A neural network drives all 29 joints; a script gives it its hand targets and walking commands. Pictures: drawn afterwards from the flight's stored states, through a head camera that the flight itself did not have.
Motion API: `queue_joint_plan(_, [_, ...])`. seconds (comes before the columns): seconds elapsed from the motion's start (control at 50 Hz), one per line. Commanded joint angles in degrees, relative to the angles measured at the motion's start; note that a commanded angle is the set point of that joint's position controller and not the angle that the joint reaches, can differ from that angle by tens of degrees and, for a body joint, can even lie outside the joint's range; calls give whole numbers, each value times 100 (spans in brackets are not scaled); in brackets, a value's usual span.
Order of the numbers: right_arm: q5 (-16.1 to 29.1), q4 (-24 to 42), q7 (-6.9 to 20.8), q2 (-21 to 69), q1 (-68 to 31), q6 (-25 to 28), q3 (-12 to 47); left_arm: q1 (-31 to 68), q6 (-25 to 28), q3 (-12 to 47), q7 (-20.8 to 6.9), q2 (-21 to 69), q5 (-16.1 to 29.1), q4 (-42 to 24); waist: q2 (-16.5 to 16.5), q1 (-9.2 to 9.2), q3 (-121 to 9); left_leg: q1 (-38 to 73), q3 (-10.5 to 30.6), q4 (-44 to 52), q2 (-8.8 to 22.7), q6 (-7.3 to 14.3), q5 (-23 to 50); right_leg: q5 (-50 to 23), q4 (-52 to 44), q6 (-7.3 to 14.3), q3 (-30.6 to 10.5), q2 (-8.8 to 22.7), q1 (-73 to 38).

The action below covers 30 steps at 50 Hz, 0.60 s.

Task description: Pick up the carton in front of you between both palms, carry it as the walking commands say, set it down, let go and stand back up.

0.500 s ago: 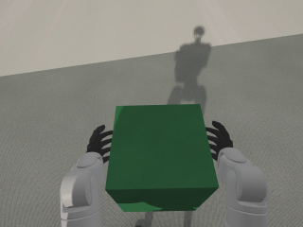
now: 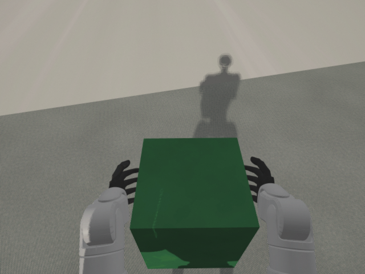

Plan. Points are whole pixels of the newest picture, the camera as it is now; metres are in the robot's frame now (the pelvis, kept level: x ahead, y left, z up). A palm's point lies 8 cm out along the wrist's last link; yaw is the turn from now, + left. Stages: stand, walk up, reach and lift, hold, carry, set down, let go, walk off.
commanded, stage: carry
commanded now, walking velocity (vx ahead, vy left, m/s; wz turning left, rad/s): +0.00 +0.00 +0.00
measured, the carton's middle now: (190, 205) +0.28 +0.00 +0.00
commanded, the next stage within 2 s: hold in 1.50 s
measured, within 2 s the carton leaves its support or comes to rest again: neither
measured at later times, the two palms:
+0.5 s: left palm (123, 221) +0.23 +0.14 +0.03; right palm (267, 216) +0.23 -0.16 +0.03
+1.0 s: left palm (126, 230) +0.21 +0.13 +0.03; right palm (275, 226) +0.21 -0.17 +0.03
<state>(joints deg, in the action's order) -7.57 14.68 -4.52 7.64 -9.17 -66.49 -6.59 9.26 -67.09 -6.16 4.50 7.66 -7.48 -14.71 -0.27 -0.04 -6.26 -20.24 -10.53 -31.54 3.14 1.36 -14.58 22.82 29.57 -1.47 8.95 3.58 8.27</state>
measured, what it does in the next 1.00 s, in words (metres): shifts its weight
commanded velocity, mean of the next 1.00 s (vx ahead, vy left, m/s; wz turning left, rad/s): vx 0.00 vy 0.00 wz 0.00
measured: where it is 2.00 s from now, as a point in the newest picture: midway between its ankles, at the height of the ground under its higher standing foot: outside the picture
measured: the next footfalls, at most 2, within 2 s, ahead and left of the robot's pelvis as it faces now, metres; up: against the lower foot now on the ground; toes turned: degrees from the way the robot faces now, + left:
none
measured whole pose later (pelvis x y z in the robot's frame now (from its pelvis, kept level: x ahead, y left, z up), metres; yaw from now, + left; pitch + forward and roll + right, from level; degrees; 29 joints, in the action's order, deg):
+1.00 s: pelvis -0.07 -0.01 +0.00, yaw -1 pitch +1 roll +0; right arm -13.5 -9.2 -1.4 8.1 -11.9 -42.4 -10.0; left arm 11.6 -42.9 -9.3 1.7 8.0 -13.1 9.0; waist -0.2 -0.1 -4.2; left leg -22.1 -10.1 -29.6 5.1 0.8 -8.2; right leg 21.1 32.1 1.6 10.0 2.2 12.1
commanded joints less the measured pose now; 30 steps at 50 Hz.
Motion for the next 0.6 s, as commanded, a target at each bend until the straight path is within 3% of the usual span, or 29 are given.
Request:
queue_joint_plan(0.0, [2220,173,1510,5394,-2590,250,4299,2615,311,4224,-1529,5359,2227,-237,-122,-28,-1755,1200,456,-158,541,108,3658,-4240,30,-4,-284,561,-408])
queue_joint_plan(0.12, [1990,-28,1508,5182,-2499,759,4160,2595,832,4132,-1508,5160,2016,-60,-137,-8,-1644,1011,490,-209,565,105,2830,-3958,-11,80,-285,649,-395])
queue_joint_plan(0.24, [1646,-399,1482,4852,-2481,1316,3854,2522,1384,3810,-1459,4837,1641,279,-27,-7,-1455,1087,571,-24,642,104,2615,-2713,-143,138,-282,575,-64])
queue_joint_plan(0.46, [659,-2121,1520,4712,-3032,2656,2569,3138,2722,2582,-1502,4736,721,1990,15,-1,-1118,950,653,380,656,60,1478,-1286,-550,266,-455,564,374])
queue_joint_plan(0.58, [629,-2494,1648,5236,-3414,3081,2603,3503,3136,2624,-1623,5265,702,2361,29,6,-1310,1038,661,429,664,65,1470,-1198,-523,317,-485,550,358])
